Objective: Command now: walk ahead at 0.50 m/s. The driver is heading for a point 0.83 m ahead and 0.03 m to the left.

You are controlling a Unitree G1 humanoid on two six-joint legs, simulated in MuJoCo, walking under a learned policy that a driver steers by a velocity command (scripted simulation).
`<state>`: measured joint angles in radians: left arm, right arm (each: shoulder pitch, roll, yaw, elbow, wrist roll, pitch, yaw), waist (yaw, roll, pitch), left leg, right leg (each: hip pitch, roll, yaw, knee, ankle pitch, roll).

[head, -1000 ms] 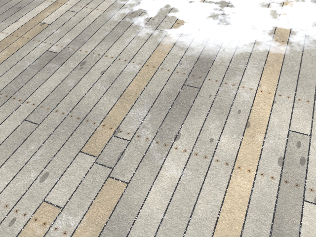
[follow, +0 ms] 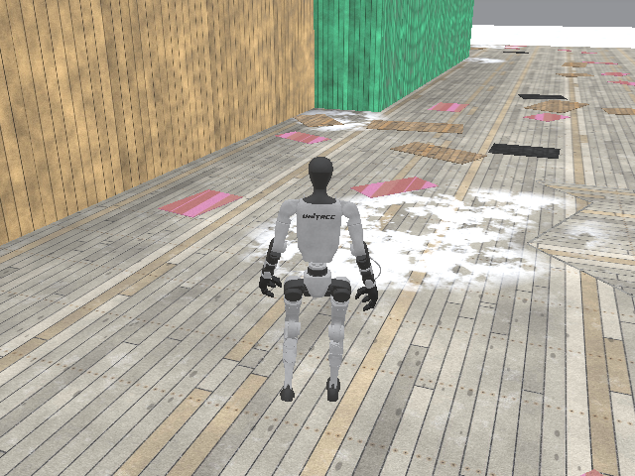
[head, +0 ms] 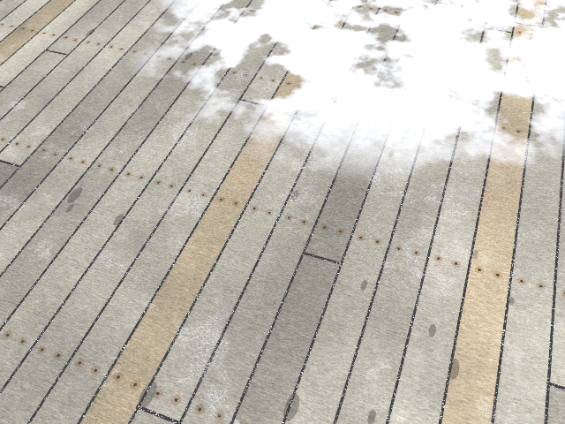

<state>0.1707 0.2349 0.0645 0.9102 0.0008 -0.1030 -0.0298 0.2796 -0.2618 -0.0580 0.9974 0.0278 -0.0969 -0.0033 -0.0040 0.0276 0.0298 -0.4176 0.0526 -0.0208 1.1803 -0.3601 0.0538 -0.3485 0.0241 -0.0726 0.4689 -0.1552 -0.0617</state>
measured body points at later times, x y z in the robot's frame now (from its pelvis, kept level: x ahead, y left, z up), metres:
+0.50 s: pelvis +0.29 +0.05 -0.01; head +0.33 +0.06 +0.43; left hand +0.26 +0.32 -0.16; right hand +0.47 -0.20 -0.12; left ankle +0.39 +0.15 -0.74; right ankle +0.10 -0.08 -0.66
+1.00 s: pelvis +0.57 +0.01 -0.01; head +0.60 -0.01 +0.43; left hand +0.77 +0.25 -0.11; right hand +0.53 -0.27 -0.16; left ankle +0.39 +0.14 -0.72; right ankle +0.69 -0.09 -0.74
